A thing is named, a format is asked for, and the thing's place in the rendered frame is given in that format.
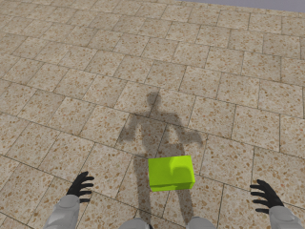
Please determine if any carton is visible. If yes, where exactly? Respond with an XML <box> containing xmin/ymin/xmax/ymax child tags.
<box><xmin>148</xmin><ymin>155</ymin><xmax>195</xmax><ymax>192</ymax></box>

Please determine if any robot right thigh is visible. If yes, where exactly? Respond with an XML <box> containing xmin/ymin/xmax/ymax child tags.
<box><xmin>185</xmin><ymin>218</ymin><xmax>216</xmax><ymax>229</ymax></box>

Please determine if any robot left forearm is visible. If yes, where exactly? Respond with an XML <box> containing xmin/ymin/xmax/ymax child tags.
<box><xmin>43</xmin><ymin>195</ymin><xmax>80</xmax><ymax>229</ymax></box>

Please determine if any robot right forearm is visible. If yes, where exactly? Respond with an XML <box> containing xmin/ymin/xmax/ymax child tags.
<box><xmin>269</xmin><ymin>205</ymin><xmax>304</xmax><ymax>229</ymax></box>

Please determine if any robot left thigh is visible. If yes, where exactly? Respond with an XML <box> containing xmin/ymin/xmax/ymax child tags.
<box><xmin>118</xmin><ymin>219</ymin><xmax>150</xmax><ymax>229</ymax></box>

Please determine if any robot left hand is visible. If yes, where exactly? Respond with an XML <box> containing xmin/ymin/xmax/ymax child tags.
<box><xmin>66</xmin><ymin>171</ymin><xmax>94</xmax><ymax>203</ymax></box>

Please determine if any robot right hand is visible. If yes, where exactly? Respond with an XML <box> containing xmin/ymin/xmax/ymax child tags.
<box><xmin>250</xmin><ymin>179</ymin><xmax>285</xmax><ymax>215</ymax></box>

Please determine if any robot thigh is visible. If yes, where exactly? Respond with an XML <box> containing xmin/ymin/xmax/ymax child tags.
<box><xmin>185</xmin><ymin>218</ymin><xmax>216</xmax><ymax>229</ymax></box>
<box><xmin>118</xmin><ymin>219</ymin><xmax>150</xmax><ymax>229</ymax></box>

